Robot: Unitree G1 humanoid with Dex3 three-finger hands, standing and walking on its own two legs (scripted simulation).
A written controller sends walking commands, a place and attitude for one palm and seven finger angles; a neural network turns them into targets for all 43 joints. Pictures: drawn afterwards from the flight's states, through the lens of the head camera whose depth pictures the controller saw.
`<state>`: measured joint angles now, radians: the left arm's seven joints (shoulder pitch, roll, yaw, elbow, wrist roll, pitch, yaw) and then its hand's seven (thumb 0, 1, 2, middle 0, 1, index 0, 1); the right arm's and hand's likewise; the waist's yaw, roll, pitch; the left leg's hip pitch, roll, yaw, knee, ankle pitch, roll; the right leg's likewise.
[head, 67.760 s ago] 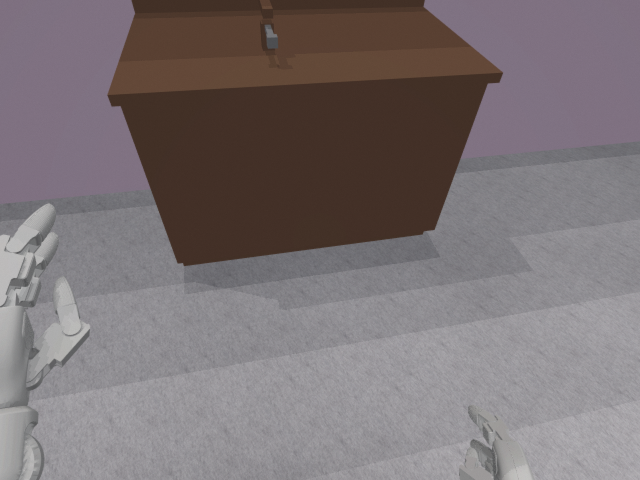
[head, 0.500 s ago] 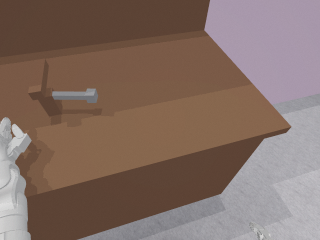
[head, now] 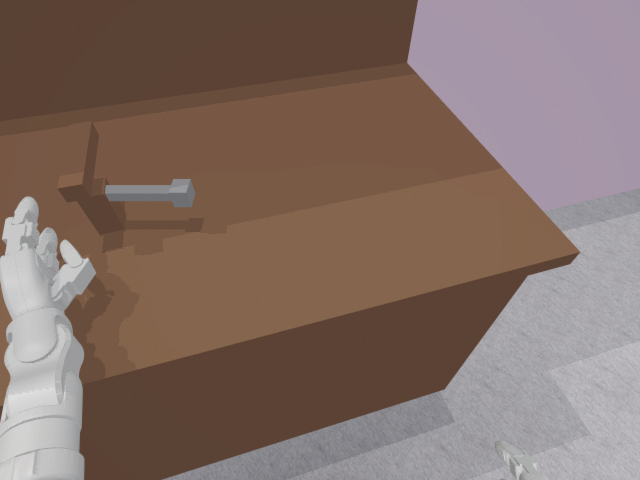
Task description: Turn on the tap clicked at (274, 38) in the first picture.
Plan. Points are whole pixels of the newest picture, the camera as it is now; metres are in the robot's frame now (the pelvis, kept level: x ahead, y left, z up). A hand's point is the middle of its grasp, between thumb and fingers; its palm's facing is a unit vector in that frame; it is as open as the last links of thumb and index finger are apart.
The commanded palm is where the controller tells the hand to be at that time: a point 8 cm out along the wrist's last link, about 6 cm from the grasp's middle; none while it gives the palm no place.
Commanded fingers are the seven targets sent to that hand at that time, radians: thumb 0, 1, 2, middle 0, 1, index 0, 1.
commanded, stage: push the lever round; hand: left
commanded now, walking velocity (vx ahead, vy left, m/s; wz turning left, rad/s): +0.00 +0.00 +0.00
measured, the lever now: (182, 193) +0.46 +0.23 +0.10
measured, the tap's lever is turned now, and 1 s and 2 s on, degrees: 74 74 74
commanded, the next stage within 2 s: none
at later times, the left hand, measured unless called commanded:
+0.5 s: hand (99, 268) +0.33 +0.29 +0.09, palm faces +0.56 -0.83 -0.08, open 7.8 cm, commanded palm +0.29 +0.32 +0.09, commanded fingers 0.00 0.90 0.90 -0.15 -0.15 -0.15 -0.15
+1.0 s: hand (130, 253) +0.36 +0.26 +0.09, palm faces +0.62 -0.78 -0.04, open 7.9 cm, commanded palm +0.31 +0.29 +0.09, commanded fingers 0.00 0.90 0.90 -0.15 -0.15 -0.15 -0.15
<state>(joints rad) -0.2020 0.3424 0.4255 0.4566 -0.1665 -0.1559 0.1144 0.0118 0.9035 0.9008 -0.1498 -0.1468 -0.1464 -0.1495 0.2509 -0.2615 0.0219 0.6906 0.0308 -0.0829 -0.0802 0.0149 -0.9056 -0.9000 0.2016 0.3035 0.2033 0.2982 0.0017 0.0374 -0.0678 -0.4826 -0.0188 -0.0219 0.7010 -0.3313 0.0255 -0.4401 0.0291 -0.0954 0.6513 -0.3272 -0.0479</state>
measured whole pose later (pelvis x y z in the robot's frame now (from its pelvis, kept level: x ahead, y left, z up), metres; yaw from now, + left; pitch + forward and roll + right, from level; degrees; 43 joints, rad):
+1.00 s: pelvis +0.00 +0.00 +0.00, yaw +0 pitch +7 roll -1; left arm -0.26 0.22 0.35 0.46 -0.11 -0.14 0.36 0.01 0.90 0.90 -0.15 -0.15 -0.13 -0.14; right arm 0.24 -0.25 0.01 0.69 0.01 -0.05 -0.06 0.02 -0.91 -0.90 0.20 0.30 0.20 0.30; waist -0.02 0.04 -0.09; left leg -0.49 -0.02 -0.02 0.70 -0.33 0.02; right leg -0.46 0.03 -0.09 0.66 -0.32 -0.05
